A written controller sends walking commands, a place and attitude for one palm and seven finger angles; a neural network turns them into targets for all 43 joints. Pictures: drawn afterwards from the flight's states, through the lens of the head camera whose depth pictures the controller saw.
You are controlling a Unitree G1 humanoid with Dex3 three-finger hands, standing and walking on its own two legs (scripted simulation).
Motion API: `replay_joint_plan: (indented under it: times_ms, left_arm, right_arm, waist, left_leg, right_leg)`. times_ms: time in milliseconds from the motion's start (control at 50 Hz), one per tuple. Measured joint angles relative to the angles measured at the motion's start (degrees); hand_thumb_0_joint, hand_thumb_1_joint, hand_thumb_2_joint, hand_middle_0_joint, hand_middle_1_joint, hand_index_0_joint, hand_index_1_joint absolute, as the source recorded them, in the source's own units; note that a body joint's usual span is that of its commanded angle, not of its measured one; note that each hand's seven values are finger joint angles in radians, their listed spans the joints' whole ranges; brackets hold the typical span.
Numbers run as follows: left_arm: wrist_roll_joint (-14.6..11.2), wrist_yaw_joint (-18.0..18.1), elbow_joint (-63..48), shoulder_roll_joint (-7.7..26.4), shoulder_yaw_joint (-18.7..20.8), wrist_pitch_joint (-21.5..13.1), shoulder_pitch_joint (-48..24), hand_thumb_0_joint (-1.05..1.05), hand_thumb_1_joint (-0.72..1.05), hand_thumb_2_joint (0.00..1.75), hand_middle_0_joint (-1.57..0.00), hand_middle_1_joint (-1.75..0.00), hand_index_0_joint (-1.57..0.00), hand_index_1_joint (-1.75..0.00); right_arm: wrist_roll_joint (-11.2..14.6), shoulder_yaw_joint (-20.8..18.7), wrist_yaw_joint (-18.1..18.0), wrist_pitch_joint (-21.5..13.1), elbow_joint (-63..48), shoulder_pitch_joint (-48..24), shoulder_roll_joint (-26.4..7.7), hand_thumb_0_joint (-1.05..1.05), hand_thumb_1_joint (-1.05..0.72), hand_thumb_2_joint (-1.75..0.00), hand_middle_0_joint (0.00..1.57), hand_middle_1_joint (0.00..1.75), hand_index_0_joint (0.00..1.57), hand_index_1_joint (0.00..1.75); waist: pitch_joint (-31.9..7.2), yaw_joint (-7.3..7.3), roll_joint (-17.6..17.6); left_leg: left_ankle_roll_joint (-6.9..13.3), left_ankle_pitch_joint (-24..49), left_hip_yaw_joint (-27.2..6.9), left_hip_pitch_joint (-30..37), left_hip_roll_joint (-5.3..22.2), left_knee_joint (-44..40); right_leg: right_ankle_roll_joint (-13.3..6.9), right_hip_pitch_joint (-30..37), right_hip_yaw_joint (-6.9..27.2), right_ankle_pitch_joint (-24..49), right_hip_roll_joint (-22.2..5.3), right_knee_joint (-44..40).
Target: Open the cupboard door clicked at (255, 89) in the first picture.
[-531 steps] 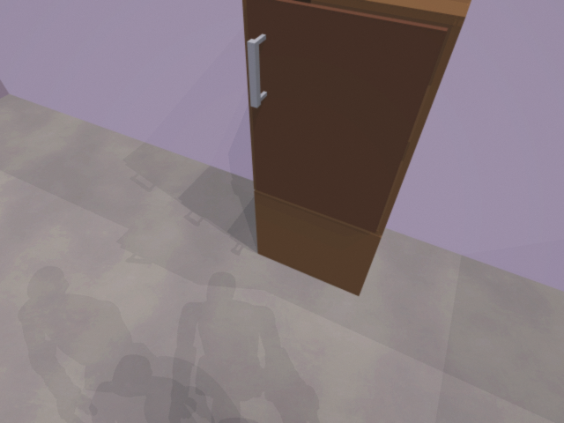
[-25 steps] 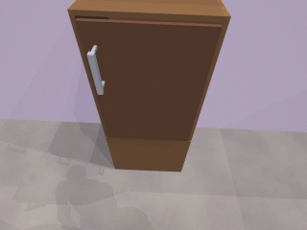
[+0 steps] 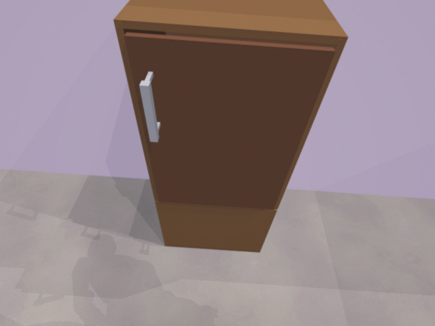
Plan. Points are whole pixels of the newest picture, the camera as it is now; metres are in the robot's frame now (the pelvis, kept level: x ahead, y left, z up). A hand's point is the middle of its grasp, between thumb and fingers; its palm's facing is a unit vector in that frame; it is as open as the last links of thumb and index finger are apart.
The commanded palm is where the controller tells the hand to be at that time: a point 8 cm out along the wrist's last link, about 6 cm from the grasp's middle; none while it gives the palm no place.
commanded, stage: raise the hand with hooked fingers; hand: left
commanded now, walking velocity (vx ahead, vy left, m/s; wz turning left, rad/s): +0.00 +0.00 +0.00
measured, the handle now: (152, 108) +0.55 +0.19 +0.10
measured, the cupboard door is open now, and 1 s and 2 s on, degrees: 0 0 0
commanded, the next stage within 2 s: none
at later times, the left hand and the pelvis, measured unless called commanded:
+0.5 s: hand (111, 322) +0.14 +0.19 -0.05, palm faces +0.13 -0.99 +0.01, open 8.9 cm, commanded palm +0.15 +0.25 -0.01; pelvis +0.00 -0.04 -0.06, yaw +5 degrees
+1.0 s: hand (85, 251) +0.23 +0.24 +0.04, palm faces +0.07 -1.00 -0.04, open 12.0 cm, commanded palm +0.20 +0.29 +0.05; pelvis +0.02 -0.01 -0.04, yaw +4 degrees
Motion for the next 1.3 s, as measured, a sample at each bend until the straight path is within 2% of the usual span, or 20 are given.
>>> replay_joint_plan:
  times_ms: [40,80,120,160,200,260,320,360,400,480,540,620,660,740,800,880,960,1100,1220,1300]
  left_arm:
    - [0.15,0.32,0.10,0.18,-0.22,0.02,-0.10,0.00,0.90,0.89,-0.20,-0.29,-0.20,-0.30]
    - [-3.93,0.89,-21.30,0.58,1.28,5.95,6.22,0.01,0.90,0.89,-0.20,-0.30,-0.20,-0.30]
    - [-5.94,3.75,-39.01,1.89,1.37,2.63,9.91,0.01,0.89,0.89,-0.20,-0.30,-0.21,-0.31]
    - [-8.71,5.22,-50.95,2.17,1.36,0.31,9.40,0.02,0.88,0.88,-0.20,-0.31,-0.20,-0.32]
    - [-10.10,4.09,-57.11,1.92,2.28,-4.43,6.05,0.01,0.85,0.87,-0.20,-0.33,-0.20,-0.34]
    - [-12.27,-2.14,-55.53,1.05,5.63,-14.38,0.12,0.01,0.80,0.85,-0.20,-0.36,-0.21,-0.37]
    - [-14.88,-12.59,-51.42,2.86,8.96,-23.73,-1.93,0.00,0.74,0.82,-0.21,-0.40,-0.21,-0.41]
    - [-16.21,-19.47,-48.61,4.45,10.28,-25.63,-1.37,0.00,0.70,0.81,-0.21,-0.43,-0.21,-0.43]
    - [-17.34,-23.88,-46.92,5.45,11.41,-23.64,1.03,0.00,0.65,0.79,-0.21,-0.45,-0.22,-0.46]
    - [-19.29,-24.48,-50.34,5.81,13.74,-20.66,8.91,0.01,0.56,0.75,-0.22,-0.51,-0.23,-0.52]
    - [-19.99,-21.94,-57.73,5.95,14.78,-24.62,12.35,0.01,0.49,0.72,-0.23,-0.56,-0.23,-0.56]
    - [-21.34,-22.84,-61.55,6.39,15.18,-30.15,7.19,0.01,0.39,0.68,-0.23,-0.62,-0.24,-0.62]
    - [-21.49,-25.37,-60.11,7.43,15.20,-28.58,2.51,0.01,0.35,0.66,-0.23,-0.65,-0.24,-0.65]
    - [-21.53,-30.52,-54.90,10.42,15.54,-17.56,-3.05,0.00,0.25,0.62,-0.24,-0.71,-0.25,-0.71]
    - [-23.07,-30.65,-54.55,11.05,17.50,-11.79,-1.86,0.00,0.19,0.59,-0.25,-0.75,-0.25,-0.76]
    - [-25.18,-26.90,-58.61,9.90,20.74,-13.52,1.16,0.00,0.09,0.55,-0.26,-0.81,-0.26,-0.82]
    - [-24.64,-25.62,-59.56,9.08,21.05,-15.92,0.12,0.00,0.00,0.51,-0.26,-0.87,-0.27,-0.88]
    - [-21.14,-26.86,-57.66,10.80,16.69,-11.22,-3.45,0.00,-0.16,0.44,-0.27,-0.98,-0.28,-0.98]
    - [-22.13,-24.54,-59.03,13.14,19.27,-11.59,-7.88,-0.01,-0.31,0.38,-0.29,-1.07,-0.29,-1.07]
    - [-22.48,-25.68,-54.94,14.52,20.85,-7.84,-13.10,-0.01,-0.39,0.34,-0.29,-1.12,-0.30,-1.13]
  right_arm:
    - [0.12,0.14,0.02,0.32,-0.57,-0.53,-0.30,0.01,-0.91,-0.90,0.20,0.30,0.20,0.30]
    - [1.71,0.90,-0.89,-2.48,-6.48,1.67,-0.52,0.01,-0.91,-0.90,0.20,0.30,0.20,0.30]
    - [2.73,1.48,-2.16,-8.22,-9.81,3.47,-0.73,0.01,-0.91,-0.90,0.20,0.30,0.20,0.30]
    - [3.44,1.43,-2.38,-11.17,-13.19,3.69,-1.57,0.01,-0.91,-0.90,0.20,0.30,0.20,0.30]
    - [3.20,1.23,-2.46,-12.80,-16.41,2.44,-2.82,0.01,-0.90,-0.90,0.20,0.30,0.20,0.30]
    - [2.24,0.46,-1.81,-12.39,-19.82,-0.70,-4.39,0.01,-0.90,-0.90,0.20,0.30,0.20,0.30]
    - [2.16,-0.29,-0.79,-11.26,-23.39,-3.44,-3.80,0.01,-0.90,-0.90,0.20,0.30,0.20,0.30]
    - [2.84,-0.51,-0.33,-10.64,-26.52,-4.25,-3.80,0.01,-0.90,-0.90,0.20,0.30,0.20,0.30]
    - [3.39,-0.69,-0.41,-10.35,-29.31,-4.29,-4.34,0.01,-0.90,-0.90,0.20,0.30,0.20,0.30]
    - [3.03,-1.60,-1.37,-10.98,-32.50,-2.76,-5.44,0.01,-0.90,-0.90,0.20,0.30,0.20,0.30]
    - [2.31,-1.71,-2.33,-12.20,-31.54,-1.74,-5.79,0.01,-0.90,-0.90,0.20,0.30,0.20,0.30]
    - [2.39,-0.18,-2.87,-13.21,-28.12,-3.00,-5.99,0.01,-0.90,-0.90,0.20,0.30,0.20,0.30]
    - [2.79,0.85,-3.02,-12.79,-27.02,-3.89,-5.35,0.01,-0.90,-0.90,0.20,0.30,0.20,0.30]
    - [3.66,2.45,-3.05,-10.77,-27.14,-3.50,-3.16,0.01,-0.90,-0.90,0.20,0.30,0.20,0.30]
    - [3.64,2.83,-2.94,-10.00,-28.37,-1.20,-2.17,0.02,-0.90,-0.90,0.21,0.30,0.20,0.30]
    - [3.30,2.03,-2.60,-10.67,-29.18,2.20,-2.50,0.02,-0.90,-0.90,0.21,0.30,0.20,0.30]
    - [3.32,1.25,-2.31,-10.91,-28.99,3.00,-4.62,0.02,-0.90,-0.90,0.21,0.30,0.20,0.30]
    - [3.77,1.43,-3.47,-11.15,-29.16,0.93,-6.36,0.02,-0.90,-0.90,0.20,0.30,0.20,0.30]
    - [3.91,3.04,-3.90,-11.57,-29.81,0.01,-4.83,0.02,-0.90,-0.90,0.20,0.30,0.20,0.30]
    - [4.43,4.14,-4.05,-10.83,-29.99,-0.04,-4.44,0.01,-0.90,-0.90,0.20,0.30,0.20,0.30]
  waist:
    - [0.32,0.09,0.07]
    - [0.92,-0.31,-0.48]
    - [-0.12,0.10,-1.34]
    - [-0.97,-0.46,-0.84]
    - [-1.79,-1.48,0.19]
    - [-5.19,-2.36,3.08]
    - [-7.49,-1.99,2.06]
    - [-7.14,-1.76,0.81]
    - [-6.76,-1.36,-0.03]
    - [-6.43,0.30,-0.37]
    - [-6.35,1.96,0.19]
    - [-5.93,2.65,2.68]
    - [-5.73,2.39,3.68]
    - [-5.80,0.92,4.35]
    - [-6.34,-0.18,4.07]
    - [-7.00,-0.20,3.31]
    - [-6.60,0.22,3.27]
    - [-5.02,0.30,3.13]
    - [-4.51,0.38,2.50]
    - [-4.73,0.96,3.13]
  left_leg:
    - [-0.13,-0.15,-0.23,-0.32,0.34,0.51]
    - [-0.43,-0.56,-0.82,-1.28,0.11,1.68]
    - [-1.21,-0.27,-1.10,-1.81,-0.84,1.34]
    - [-1.35,-0.11,-2.00,-2.43,-1.80,1.93]
    - [-1.29,-1.15,-2.69,-4.64,-2.49,5.18]
    - [-1.57,-4.00,-3.64,-10.98,-1.19,12.34]
    - [-2.15,-7.08,-3.38,-17.62,0.45,19.54]
    - [-2.08,-8.63,-3.83,-20.45,1.18,23.35]
    - [-2.62,-9.98,-4.63,-22.52,1.75,26.12]
    - [-3.38,-12.18,-6.61,-25.02,2.69,29.54]
    - [-3.67,-13.41,-8.28,-26.21,3.01,31.38]
    - [-3.70,-14.41,-9.95,-28.41,2.94,33.80]
    - [-3.67,-14.43,-9.84,-29.16,2.96,34.03]
    - [-3.23,-13.48,-7.77,-27.58,3.02,30.79]
    - [-2.78,-12.55,-5.81,-24.50,3.01,26.96]
    - [-2.23,-11.89,-4.60,-21.21,2.69,23.61]
    - [-1.51,-11.73,-5.16,-20.94,2.01,23.65]
    - [-0.50,-10.61,-5.40,-19.35,1.32,22.63]
    - [-0.24,-9.16,-5.26,-14.99,1.01,19.58]
    - [-0.10,-7.89,-5.33,-12.86,0.56,17.38]
  right_leg:
    - [0.14,0.21,-0.22,0.24,0.32,-0.48]
    - [-0.77,-1.19,-0.65,-0.74,0.21,2.18]
    - [-2.32,-4.52,-0.03,-2.49,0.10,8.03]
    - [-2.96,-6.56,-0.29,-2.89,0.51,10.12]
    - [-3.41,-8.28,-0.57,-2.84,1.07,9.07]
    - [-2.91,-13.74,-1.45,-3.63,2.13,14.45]
    - [-3.60,-20.40,-1.24,-6.44,3.41,21.26]
    - [-4.32,-22.90,-1.74,-8.09,4.04,24.64]
    - [-4.91,-24.43,-2.53,-9.31,4.57,26.64]
    - [-5.65,-25.45,-4.35,-10.75,5.71,27.77]
    - [-5.91,-25.39,-5.90,-11.48,6.30,27.82]
    - [-5.85,-26.37,-7.52,-12.26,6.50,28.73]
    - [-5.65,-27.19,-7.40,-12.28,6.47,28.99]
    - [-4.95,-26.84,-5.29,-11.04,6.26,26.87]
    - [-4.20,-24.80,-3.24,-9.74,6.12,23.81]
    - [-3.83,-21.90,-1.95,-8.61,5.86,20.55]
    - [-3.35,-20.97,-2.58,-8.44,5.30,19.92]
    - [-2.47,-18.87,-2.91,-7.04,4.71,18.19]
    - [-2.16,-14.39,-2.72,-5.23,4.54,14.74]
    - [-1.87,-12.21,-2.79,-3.96,4.21,12.56]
